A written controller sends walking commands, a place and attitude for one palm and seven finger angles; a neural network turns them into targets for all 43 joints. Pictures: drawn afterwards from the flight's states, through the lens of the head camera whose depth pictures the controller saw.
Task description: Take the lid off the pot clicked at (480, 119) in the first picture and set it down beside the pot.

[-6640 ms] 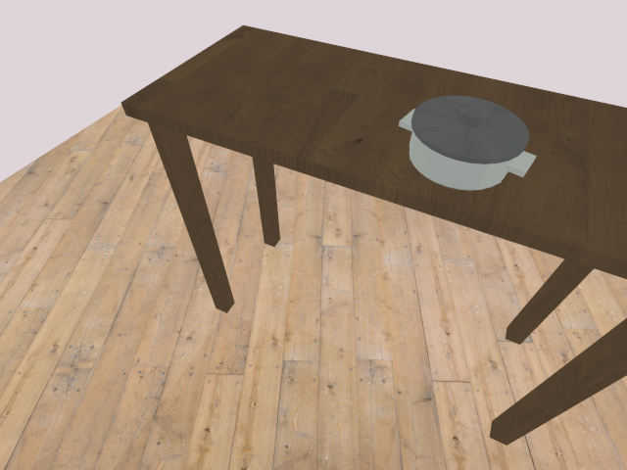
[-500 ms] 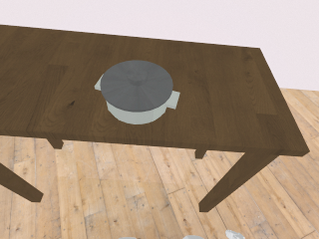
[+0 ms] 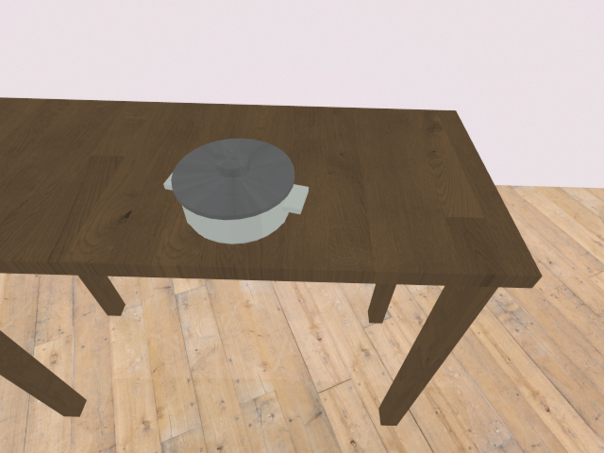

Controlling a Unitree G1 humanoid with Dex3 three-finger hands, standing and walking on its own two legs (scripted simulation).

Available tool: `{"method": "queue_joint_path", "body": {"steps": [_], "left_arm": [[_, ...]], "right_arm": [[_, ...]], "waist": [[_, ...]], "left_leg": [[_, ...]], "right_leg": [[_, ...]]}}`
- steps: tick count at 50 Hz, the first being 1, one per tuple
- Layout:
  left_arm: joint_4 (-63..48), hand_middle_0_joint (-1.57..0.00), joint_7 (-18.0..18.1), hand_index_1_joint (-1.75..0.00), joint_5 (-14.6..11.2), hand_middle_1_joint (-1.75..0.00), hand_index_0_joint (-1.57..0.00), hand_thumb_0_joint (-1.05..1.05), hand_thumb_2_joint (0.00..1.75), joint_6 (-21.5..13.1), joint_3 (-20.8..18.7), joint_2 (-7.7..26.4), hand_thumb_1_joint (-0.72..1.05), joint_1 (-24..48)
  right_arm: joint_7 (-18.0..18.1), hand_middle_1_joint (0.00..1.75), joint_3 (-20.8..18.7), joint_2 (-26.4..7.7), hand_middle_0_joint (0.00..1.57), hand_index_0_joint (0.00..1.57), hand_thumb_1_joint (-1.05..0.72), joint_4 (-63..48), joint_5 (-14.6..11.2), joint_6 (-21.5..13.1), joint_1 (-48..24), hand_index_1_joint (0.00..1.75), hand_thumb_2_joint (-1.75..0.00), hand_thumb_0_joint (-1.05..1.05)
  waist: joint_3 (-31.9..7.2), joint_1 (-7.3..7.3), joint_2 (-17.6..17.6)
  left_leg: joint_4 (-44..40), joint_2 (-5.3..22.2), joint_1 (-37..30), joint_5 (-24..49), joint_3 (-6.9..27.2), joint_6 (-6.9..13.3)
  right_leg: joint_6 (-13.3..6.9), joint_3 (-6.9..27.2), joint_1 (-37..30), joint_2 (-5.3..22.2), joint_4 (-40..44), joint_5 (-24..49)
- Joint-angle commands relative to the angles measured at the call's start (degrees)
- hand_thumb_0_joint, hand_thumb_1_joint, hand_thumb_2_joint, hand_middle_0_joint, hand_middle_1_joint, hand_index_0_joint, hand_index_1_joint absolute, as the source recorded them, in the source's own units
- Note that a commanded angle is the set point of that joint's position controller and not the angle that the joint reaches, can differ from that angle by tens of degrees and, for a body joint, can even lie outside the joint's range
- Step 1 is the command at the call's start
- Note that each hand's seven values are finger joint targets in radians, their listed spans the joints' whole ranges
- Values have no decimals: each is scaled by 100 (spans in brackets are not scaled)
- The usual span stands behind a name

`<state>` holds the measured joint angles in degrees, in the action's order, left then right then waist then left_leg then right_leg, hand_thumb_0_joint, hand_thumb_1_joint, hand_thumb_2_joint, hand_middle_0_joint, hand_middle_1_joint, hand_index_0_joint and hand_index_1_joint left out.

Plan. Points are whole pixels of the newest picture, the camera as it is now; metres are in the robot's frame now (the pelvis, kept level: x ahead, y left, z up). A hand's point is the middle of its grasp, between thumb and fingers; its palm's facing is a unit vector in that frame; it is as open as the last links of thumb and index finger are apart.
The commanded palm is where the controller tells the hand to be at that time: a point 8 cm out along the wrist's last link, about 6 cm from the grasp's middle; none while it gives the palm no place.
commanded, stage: come to a stop and stand still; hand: left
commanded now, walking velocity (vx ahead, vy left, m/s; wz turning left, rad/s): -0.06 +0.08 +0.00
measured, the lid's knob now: (232, 162) +0.47 +0.13 +0.15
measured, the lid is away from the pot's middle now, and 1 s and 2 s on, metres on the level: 0.00 0.00 0.00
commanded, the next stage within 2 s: look again from close up in 0.44 s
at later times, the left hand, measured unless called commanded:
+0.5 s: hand out of the picture +0.04 +0.22 -0.18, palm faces +0.06 -0.98 -0.20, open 7.4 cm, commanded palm none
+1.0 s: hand out of the picture +0.06 +0.23 -0.18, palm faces +0.02 -0.98 -0.19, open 7.4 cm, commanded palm none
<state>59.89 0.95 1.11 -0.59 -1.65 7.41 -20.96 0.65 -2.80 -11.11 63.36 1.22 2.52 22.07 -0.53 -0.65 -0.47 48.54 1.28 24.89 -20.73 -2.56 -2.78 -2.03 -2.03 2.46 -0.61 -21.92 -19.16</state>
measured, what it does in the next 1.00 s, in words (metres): steps on the spot: left foot, then right foot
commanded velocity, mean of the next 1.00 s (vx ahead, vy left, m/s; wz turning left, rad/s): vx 0.00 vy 0.00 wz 0.00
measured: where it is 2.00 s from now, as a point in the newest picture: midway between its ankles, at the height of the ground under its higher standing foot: outside the picture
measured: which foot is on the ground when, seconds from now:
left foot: up 0.00-0.12, down 0.14-1.00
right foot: down 0.00-0.18, up 0.20-0.40, down 0.42-1.00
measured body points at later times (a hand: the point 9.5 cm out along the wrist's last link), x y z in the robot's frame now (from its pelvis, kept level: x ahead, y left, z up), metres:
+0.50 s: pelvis +0.03 +0.04 -0.01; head +0.03 +0.04 +0.44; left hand +0.04 +0.27 -0.16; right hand +0.10 -0.18 -0.16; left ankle +0.04 +0.12 -0.74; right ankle +0.00 -0.08 -0.74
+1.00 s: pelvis +0.03 +0.06 -0.01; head +0.03 +0.07 +0.44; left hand +0.06 +0.28 -0.17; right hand +0.06 -0.18 -0.15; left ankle +0.04 +0.12 -0.74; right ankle +0.00 -0.08 -0.74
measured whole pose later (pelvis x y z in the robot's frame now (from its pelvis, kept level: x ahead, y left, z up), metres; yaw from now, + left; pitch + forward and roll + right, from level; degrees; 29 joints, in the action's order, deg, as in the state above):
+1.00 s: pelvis +0.03 +0.06 -0.01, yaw +0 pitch -2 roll -1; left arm 58.1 2.5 0.7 0.4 0.1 10.0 -16.2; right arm 1.1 -0.5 -9.5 59.8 0.8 -0.1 14.0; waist 1.3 -0.2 -0.9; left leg 30.9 -1.1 13.1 -16.1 -5.6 4.1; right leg 1.6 -2.3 9.1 2.1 -28.8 -17.7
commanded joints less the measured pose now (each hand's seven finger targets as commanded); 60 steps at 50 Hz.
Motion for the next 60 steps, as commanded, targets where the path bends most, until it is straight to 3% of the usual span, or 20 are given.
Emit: {"method": "queue_joint_path", "body": {"steps": [1,4,6,7,8,9,11,14,19,22,23,25,26,27,28,30,35,41,44,60], "left_arm": [[-136,-20,126,-30,26,-30,-20,0,90,-114,-176,937,90,-349],[-158,-20,138,-30,17,-30,-20,0,90,-76,-180,979,90,-128],[-168,-20,135,-30,-9,-30,-20,0,90,-55,-153,904,90,-102],[-174,-20,137,-30,-40,-30,-20,0,90,-40,-124,717,90,-279],[-181,-20,156,-30,-89,-30,-20,0,90,-21,-61,518,90,-296],[-162,-20,189,-30,-85,-30,-20,0,90,30,-64,425,90,-357],[-66,-20,177,-30,-57,-30,-20,0,90,125,-64,458,90,-82],[-50,-20,115,-30,-5,-30,-20,0,90,158,-53,317,90,-28],[53,-20,92,-30,46,-30,-20,0,90,87,-46,318,90,-368],[-176,-20,89,-30,31,-30,-20,0,90,-13,-97,832,90,102],[-236,-20,78,-30,0,-30,-20,0,90,-19,-100,895,90,264],[-243,-20,85,-30,-8,-30,-20,0,90,-42,-89,807,90,363],[-242,-20,84,-30,-11,-30,-20,0,90,-42,-80,764,90,371],[-120,-20,327,-30,104,-30,-20,0,90,-126,39,671,90,2],[-161,-20,308,-30,-17,-30,-20,0,90,-70,-10,860,90,37],[-199,-20,306,-30,-81,-30,-20,0,90,-136,50,858,90,-85],[-291,-20,278,-30,-56,-30,-20,0,90,-104,59,797,90,86],[-375,-20,246,-30,-66,-30,-20,0,90,-37,79,834,90,139],[-430,-20,228,-30,-57,-30,-20,0,90,-1,65,838,90,179],[-335,-20,181,-30,-19,-30,-20,0,90,18,112,755,90,3]], "right_arm": [[36,30,24,-84,20,20,-90,-656,-72,-184,-788,30,-90,0],[51,30,31,-19,20,20,-90,-623,-108,-213,-628,30,-90,0],[91,30,-2,-196,20,20,-90,-466,-82,-321,-118,30,-90,0],[118,30,-64,-502,20,20,-90,-429,-56,-381,81,30,-90,0],[140,30,-107,-752,20,20,-90,-422,-72,-377,159,30,-90,0],[153,30,-101,-847,20,20,-90,-455,-51,-321,70,30,-90,0],[193,30,3,-575,20,20,-90,-492,-29,-323,-397,30,-90,0],[161,30,32,-506,20,20,-90,-615,-2,-321,-859,30,-90,0],[101,30,-8,-488,20,20,-90,-667,-32,-287,-1121,30,-90,0],[43,30,65,-129,20,20,-90,-644,-49,-262,-861,30,-90,0],[33,30,68,-103,20,20,-90,-611,-35,-269,-812,30,-90,0],[48,30,57,-171,20,20,-90,-544,-15,-270,-800,30,-90,0],[52,30,71,-194,20,20,-90,-504,-17,-297,-742,30,-90,0],[31,30,66,-606,20,20,-90,-843,-36,-356,-936,30,-90,0],[28,30,78,-389,20,20,-90,-845,-75,-355,-994,30,-90,0],[77,30,86,-440,20,20,-90,-795,-38,-427,-773,30,-90,0],[89,30,72,-474,20,20,-90,-780,-68,-372,-806,30,-90,0],[78,30,106,-470,20,20,-90,-691,-69,-352,-769,30,-90,0],[69,30,96,-491,20,20,-90,-710,-68,-350,-764,30,-90,0],[45,30,98,-476,20,20,-90,-663,-79,-391,-728,30,-90,0]], "waist": [[706,278,-819],[509,96,-907],[98,-119,-578],[-306,-148,227],[-415,-129,860],[-269,-75,1104],[134,-22,1314],[327,121,643],[309,304,-92],[386,5,-713],[269,-49,-542],[298,-49,-833],[287,-44,-665],[613,57,-168],[16,135,437],[-507,108,395],[-73,85,-164],[321,90,203],[341,106,97],[392,119,135]], "left_leg": [[-446,10,396,-220,-95,-46],[-1420,-160,-594,377,-240,18],[-2231,-6,-1886,1915,-163,187],[-2087,759,-2673,3573,611,540],[-2204,1523,-2885,4813,1397,1112],[-2605,1800,-2332,4661,1471,1392],[-3187,1610,-1476,3253,1559,1371],[-3419,1367,-962,1946,1304,1293],[-3127,827,-551,-8,844,818],[-2259,67,-1062,357,162,379],[-2290,46,-1293,532,189,374],[-2236,186,-1490,925,233,377],[-2371,266,-1516,1153,336,406],[-1727,473,-1266,1629,304,312],[-1954,343,-1487,2342,367,260],[-1865,546,-1646,3169,567,457],[-1946,444,-1312,2451,546,498],[-2239,442,-1215,1887,593,525],[-2369,458,-1157,1530,632,545],[-2915,530,-1166,801,756,604]], "right_leg": [[-777,1102,168,1713,242,3822],[-550,816,533,1458,-199,4135],[-170,481,937,1028,-1024,3697],[84,161,1457,647,-1540,2438],[259,-102,1814,292,-1939,-280],[245,24,1703,270,-2455,-1726],[235,191,1628,460,-2845,-1581],[220,155,1493,517,-2565,-1047],[276,-6,764,438,-509,423],[-140,1112,1485,1273,482,302],[-187,1058,1592,1272,426,447],[-99,822,1657,1074,293,770],[-56,680,1555,990,167,967],[26,861,1558,867,-108,1860],[-185,767,1171,957,-437,2340],[-164,514,751,774,-639,2194],[-142,467,802,754,-508,2107],[-86,414,958,673,-332,1306],[-54,366,953,618,-267,1001],[61,273,989,595,-81,748]]}}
